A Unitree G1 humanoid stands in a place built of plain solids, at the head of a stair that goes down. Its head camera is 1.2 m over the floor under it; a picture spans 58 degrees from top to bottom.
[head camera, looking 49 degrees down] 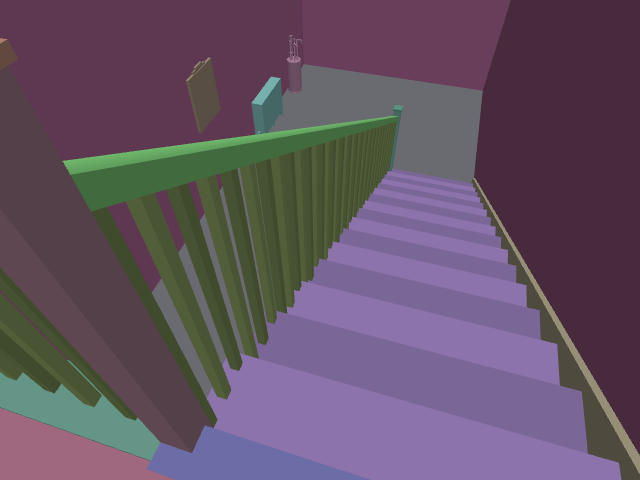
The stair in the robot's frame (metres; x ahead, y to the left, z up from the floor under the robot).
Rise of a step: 0.18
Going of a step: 0.29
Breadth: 1.24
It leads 17 degrees to the right of straight ahead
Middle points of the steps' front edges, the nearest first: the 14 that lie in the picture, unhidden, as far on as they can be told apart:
0.52 -0.28 -0.18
0.80 -0.36 -0.36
1.08 -0.45 -0.53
1.36 -0.53 -0.71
1.64 -0.62 -0.89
1.92 -0.70 -1.07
2.21 -0.79 -1.24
2.49 -0.87 -1.42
2.77 -0.96 -1.60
3.05 -1.04 -1.78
3.33 -1.13 -1.96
3.61 -1.21 -2.14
3.90 -1.29 -2.31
4.18 -1.38 -2.49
